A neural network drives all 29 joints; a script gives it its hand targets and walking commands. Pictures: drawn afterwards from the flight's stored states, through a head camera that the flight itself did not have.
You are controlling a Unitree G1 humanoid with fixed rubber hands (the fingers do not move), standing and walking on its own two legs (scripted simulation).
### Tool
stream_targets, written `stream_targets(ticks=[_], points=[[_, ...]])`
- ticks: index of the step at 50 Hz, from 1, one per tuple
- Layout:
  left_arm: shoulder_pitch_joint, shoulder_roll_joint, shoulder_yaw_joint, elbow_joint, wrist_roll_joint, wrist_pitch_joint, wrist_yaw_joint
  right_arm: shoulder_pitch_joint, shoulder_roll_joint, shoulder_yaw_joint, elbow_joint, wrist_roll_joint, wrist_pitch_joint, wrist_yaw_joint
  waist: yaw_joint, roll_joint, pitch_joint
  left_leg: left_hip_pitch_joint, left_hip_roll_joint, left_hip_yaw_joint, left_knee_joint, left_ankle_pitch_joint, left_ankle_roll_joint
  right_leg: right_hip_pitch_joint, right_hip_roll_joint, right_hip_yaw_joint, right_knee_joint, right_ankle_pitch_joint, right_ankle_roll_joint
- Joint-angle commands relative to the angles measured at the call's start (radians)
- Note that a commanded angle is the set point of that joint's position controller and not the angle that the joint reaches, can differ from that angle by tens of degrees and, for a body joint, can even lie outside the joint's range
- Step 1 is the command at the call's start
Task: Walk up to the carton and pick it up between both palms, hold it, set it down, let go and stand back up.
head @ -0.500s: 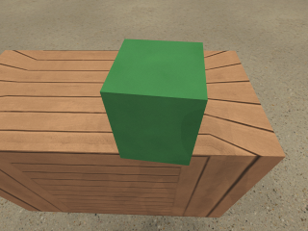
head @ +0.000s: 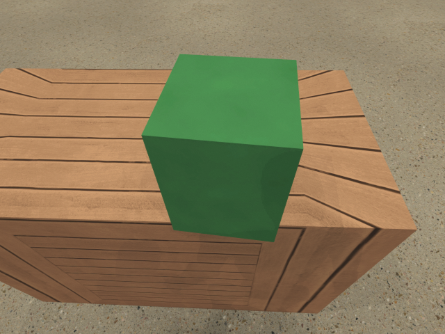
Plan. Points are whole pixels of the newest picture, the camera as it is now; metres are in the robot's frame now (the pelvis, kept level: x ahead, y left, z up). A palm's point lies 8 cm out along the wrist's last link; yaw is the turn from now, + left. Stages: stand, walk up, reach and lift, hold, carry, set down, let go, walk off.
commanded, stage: stand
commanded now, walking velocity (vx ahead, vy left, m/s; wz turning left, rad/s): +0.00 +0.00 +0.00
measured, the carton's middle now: (229, 152) +0.39 +0.01 +0.11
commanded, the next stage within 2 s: none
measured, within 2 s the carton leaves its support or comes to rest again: neither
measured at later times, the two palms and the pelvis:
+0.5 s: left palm out of the picture +0.07 +0.28 -0.13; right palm out of the picture +0.06 -0.29 -0.13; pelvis +0.01 +0.00 +0.00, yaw +0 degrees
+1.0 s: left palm out of the picture +0.07 +0.29 -0.13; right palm out of the picture +0.07 -0.28 -0.13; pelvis +0.01 +0.00 +0.00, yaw -1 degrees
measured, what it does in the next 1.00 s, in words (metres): stands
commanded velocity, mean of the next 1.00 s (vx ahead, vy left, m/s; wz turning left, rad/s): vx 0.00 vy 0.00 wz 0.00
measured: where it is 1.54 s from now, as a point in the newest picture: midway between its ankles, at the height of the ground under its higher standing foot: outside the picture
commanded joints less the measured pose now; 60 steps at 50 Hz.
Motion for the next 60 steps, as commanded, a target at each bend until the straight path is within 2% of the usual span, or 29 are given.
stream_targets(ticks=[1,4,5,6,8,10,11,15,16,19,22,23,25,28,29,30,32,36,37,39,41,42,44,46,48,50,55,59,60], points=[[-0.033,0.198,0.036,-0.079,0.006,-0.023,0.008,-0.042,-0.234,-0.046,-0.075,-0.001,-0.011,-0.021,-0.008,-0.057,-0.141,0.053,0.119,-0.068,-0.009,0.247,0.052,0.012,-0.198,0.119,-0.018,0.315,0.020],[-0.022,0.243,0.049,-0.067,-0.009,-0.028,0.009,-0.018,-0.191,-0.030,-0.042,-0.005,-0.003,-0.022,0.001,0.033,-0.060,0.026,0.125,-0.058,-0.008,0.249,0.059,-0.006,-0.206,0.163,-0.046,0.349,0.018],[-0.030,0.240,0.036,-0.074,-0.002,-0.027,0.014,-0.031,-0.212,-0.039,-0.060,0.006,-0.003,-0.016,-0.009,-0.028,-0.038,-0.006,0.121,-0.072,-0.015,0.244,0.052,-0.021,-0.199,0.120,-0.027,0.380,0.019],[-0.031,0.239,0.053,-0.083,0.003,-0.020,0.016,-0.019,-0.250,-0.057,-0.061,-0.005,-0.008,-0.019,-0.005,0.033,-0.069,-0.005,0.116,-0.045,-0.016,0.223,0.051,0.022,-0.196,0.132,-0.036,0.340,0.026],[-0.055,0.255,0.048,-0.052,0.001,-0.028,0.010,-0.057,-0.234,-0.042,-0.066,0.001,-0.013,-0.012,-0.007,-0.054,-0.085,0.051,0.130,-0.075,-0.043,0.214,0.050,-0.012,-0.192,0.133,-0.052,0.238,0.024],[-0.004,0.227,0.046,-0.058,-0.006,-0.025,0.013,-0.029,-0.221,-0.040,-0.045,0.015,-0.018,-0.010,0.013,0.010,-0.063,-0.007,0.119,-0.057,-0.037,0.201,0.037,0.035,-0.201,0.141,-0.071,0.286,0.026],[-0.040,0.257,0.061,-0.069,-0.002,-0.031,0.013,-0.076,-0.239,-0.050,-0.056,0.007,-0.016,-0.008,0.007,-0.076,-0.079,0.012,0.114,-0.069,-0.035,0.206,0.043,0.002,-0.182,0.120,-0.056,0.292,0.029],[-0.075,0.217,0.050,-0.080,0.011,-0.020,0.009,-0.084,-0.230,-0.058,-0.068,0.006,-0.008,-0.018,0.000,0.019,-0.092,0.011,0.101,-0.047,-0.044,0.153,0.033,0.024,-0.186,0.143,-0.071,0.240,0.027],[-0.038,0.262,0.069,-0.061,0.003,-0.017,0.015,-0.048,-0.201,-0.045,-0.062,0.000,-0.009,-0.011,0.004,-0.045,-0.104,0.013,0.125,-0.057,-0.032,0.175,0.039,0.023,-0.195,0.142,-0.052,0.279,0.017],[-0.019,0.210,0.045,-0.059,0.003,-0.027,0.015,-0.027,-0.197,-0.049,-0.061,0.003,-0.016,-0.010,-0.004,0.007,-0.050,0.029,0.133,-0.060,-0.030,0.215,0.064,0.015,-0.197,0.160,-0.054,0.307,0.019],[-0.038,0.286,0.073,-0.060,0.008,-0.025,0.020,-0.043,-0.257,-0.057,-0.067,-0.002,-0.012,-0.022,-0.008,-0.040,-0.119,0.041,0.116,-0.056,-0.022,0.304,0.038,0.040,-0.181,0.113,-0.028,0.375,0.040],[-0.033,0.255,0.067,-0.069,0.018,-0.023,0.025,-0.064,-0.266,-0.062,-0.076,0.005,-0.005,-0.020,0.002,0.018,-0.115,0.044,0.118,-0.046,-0.010,0.288,0.036,0.031,-0.190,0.119,-0.040,0.426,0.046],[-0.034,0.217,0.060,-0.062,0.000,-0.026,0.010,-0.024,-0.231,-0.052,-0.069,0.009,-0.008,-0.009,-0.008,-0.052,-0.155,0.041,0.120,-0.046,0.001,0.253,0.043,0.064,-0.193,0.117,-0.028,0.379,0.023],[-0.022,0.267,0.079,-0.070,-0.001,-0.034,0.013,-0.033,-0.181,-0.037,-0.077,0.003,-0.010,-0.012,0.016,0.000,-0.083,0.011,0.121,-0.051,-0.010,0.275,0.037,0.035,-0.206,0.154,-0.038,0.420,0.064],[-0.047,0.280,0.073,-0.051,0.005,-0.025,0.016,-0.032,-0.221,-0.046,-0.070,0.001,-0.005,-0.013,-0.017,0.004,-0.093,0.013,0.125,-0.044,-0.010,0.249,0.036,0.046,-0.200,0.149,-0.039,0.379,0.038],[-0.023,0.249,0.073,-0.051,-0.002,-0.020,0.015,-0.054,-0.205,-0.046,-0.078,-0.003,-0.008,-0.011,0.014,0.047,-0.090,-0.014,0.113,-0.054,-0.015,0.258,0.042,0.049,-0.202,0.139,-0.034,0.380,0.022],[0.001,0.271,0.080,-0.049,-0.002,-0.019,0.019,-0.020,-0.185,-0.035,-0.074,0.005,-0.003,-0.011,0.010,-0.033,-0.145,0.003,0.099,-0.035,0.008,0.229,0.040,0.076,-0.198,0.144,-0.019,0.399,0.057],[0.010,0.202,0.046,-0.081,0.008,-0.026,0.013,-0.060,-0.224,-0.048,-0.090,0.005,-0.010,-0.012,0.022,0.010,-0.150,0.032,0.117,-0.040,0.023,0.298,0.053,0.051,-0.195,0.132,-0.009,0.395,0.018],[-0.022,0.224,0.052,-0.081,0.003,-0.028,0.014,-0.035,-0.215,-0.043,-0.069,0.005,-0.005,-0.015,0.008,-0.057,-0.108,0.027,0.128,-0.054,-0.032,0.270,0.044,0.037,-0.192,0.128,-0.017,0.345,0.021],[-0.030,0.228,0.057,-0.082,0.000,-0.013,0.013,-0.046,-0.215,-0.048,-0.071,-0.007,-0.013,-0.014,0.018,0.021,-0.040,0.010,0.128,-0.051,-0.019,0.225,0.057,-0.027,-0.194,0.139,-0.053,0.263,0.015],[-0.082,0.269,0.068,-0.096,-0.004,-0.019,0.014,-0.071,-0.199,-0.041,-0.073,0.005,-0.018,-0.020,-0.002,-0.059,-0.085,0.030,0.134,-0.077,-0.035,0.246,0.043,-0.008,-0.175,0.121,-0.049,0.282,0.022],[-0.027,0.253,0.071,-0.082,-0.001,-0.020,0.013,-0.078,-0.261,-0.060,-0.070,0.002,-0.016,-0.024,0.015,0.034,-0.131,0.053,0.139,-0.056,-0.035,0.236,0.051,0.002,-0.185,0.142,-0.029,0.275,0.017],[-0.026,0.257,0.064,-0.069,-0.002,-0.018,0.013,-0.042,-0.188,-0.041,-0.079,0.010,-0.010,-0.012,-0.012,-0.042,-0.089,0.032,0.119,-0.049,-0.022,0.251,0.039,0.011,-0.189,0.147,-0.043,0.348,0.055],[-0.027,0.234,0.052,-0.078,-0.004,-0.025,0.016,-0.010,-0.239,-0.040,-0.056,0.004,-0.018,-0.011,0.000,0.026,-0.067,0.001,0.118,-0.045,-0.031,0.238,0.053,0.018,-0.202,0.143,-0.035,0.316,0.029],[0.007,0.249,0.054,-0.052,0.001,-0.023,0.010,-0.028,-0.218,-0.042,-0.072,0.003,-0.016,-0.006,-0.001,-0.044,-0.075,0.041,0.135,-0.066,-0.061,0.227,0.052,-0.014,-0.179,0.122,-0.035,0.247,0.030],[0.029,0.187,0.040,-0.068,0.005,-0.024,0.020,-0.009,-0.223,-0.042,-0.056,0.006,-0.010,-0.017,0.002,0.009,-0.110,0.035,0.137,-0.063,-0.038,0.208,0.058,0.040,-0.200,0.150,-0.031,0.256,0.015],[-0.017,0.261,0.062,-0.066,-0.012,-0.022,0.013,-0.049,-0.202,-0.035,-0.070,-0.004,-0.019,-0.009,0.012,-0.060,-0.101,0.018,0.130,-0.063,-0.031,0.268,0.056,0.046,-0.187,0.132,-0.029,0.323,0.031],[-0.017,0.246,0.051,-0.086,0.000,-0.020,0.016,-0.066,-0.207,-0.037,-0.087,-0.003,-0.017,-0.013,0.014,0.039,-0.099,0.041,0.116,-0.051,-0.025,0.322,0.047,0.026,-0.205,0.125,-0.006,0.397,0.015],[-0.017,0.222,0.051,-0.087,0.004,-0.016,0.016,-0.011,-0.190,-0.039,-0.078,0.005,-0.018,-0.014,-0.010,-0.075,-0.086,0.048,0.123,-0.057,-0.022,0.312,0.048,0.006,-0.177,0.105,-0.028,0.341,0.031]])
